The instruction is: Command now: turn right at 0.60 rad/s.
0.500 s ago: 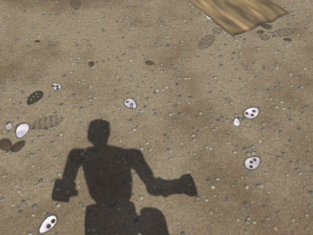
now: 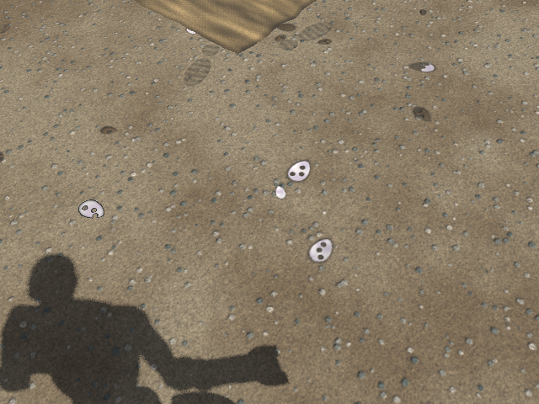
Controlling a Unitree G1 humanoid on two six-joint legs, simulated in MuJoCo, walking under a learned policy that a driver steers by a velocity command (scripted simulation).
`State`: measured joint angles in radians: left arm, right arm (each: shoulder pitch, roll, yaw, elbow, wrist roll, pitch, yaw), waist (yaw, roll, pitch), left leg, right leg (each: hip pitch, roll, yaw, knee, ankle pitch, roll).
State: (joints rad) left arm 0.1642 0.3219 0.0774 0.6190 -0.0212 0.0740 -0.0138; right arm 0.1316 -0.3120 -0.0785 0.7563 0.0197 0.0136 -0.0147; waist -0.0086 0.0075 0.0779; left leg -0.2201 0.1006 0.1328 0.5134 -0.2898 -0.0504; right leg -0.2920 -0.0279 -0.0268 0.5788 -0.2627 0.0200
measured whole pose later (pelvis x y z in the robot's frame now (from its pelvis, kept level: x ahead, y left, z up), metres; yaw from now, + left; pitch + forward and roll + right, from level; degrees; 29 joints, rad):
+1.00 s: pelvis +0.29 -0.07 -0.02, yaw -10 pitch +3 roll +0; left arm 0.02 0.27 0.03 0.59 -0.01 -0.09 -0.05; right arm 0.46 -0.31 -0.05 0.86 0.02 -0.04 -0.01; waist -0.09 0.00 0.05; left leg 0.07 0.03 0.00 0.46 -0.47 -0.01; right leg -0.52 0.01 -0.03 0.54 -0.06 -0.06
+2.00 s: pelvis +0.84 -0.15 +0.00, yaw -10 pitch +2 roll +2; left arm 0.04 0.26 0.02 0.71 -0.01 -0.08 -0.04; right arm 0.38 -0.30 -0.05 0.87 0.02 -0.06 0.00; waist -0.09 -0.04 0.02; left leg 0.04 -0.04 0.03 0.25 -0.32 0.01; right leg -0.55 -0.06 0.02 0.52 -0.01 -0.01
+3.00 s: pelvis +1.36 -0.13 +0.01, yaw +22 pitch +2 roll +0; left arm 0.01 0.28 0.05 0.72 0.00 -0.10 -0.02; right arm 0.36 -0.29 -0.08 0.73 0.02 -0.04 -0.02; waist -0.08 -0.05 0.03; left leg -0.08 -0.11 -0.17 0.38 -0.31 0.07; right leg -0.58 -0.03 0.10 0.52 0.05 0.05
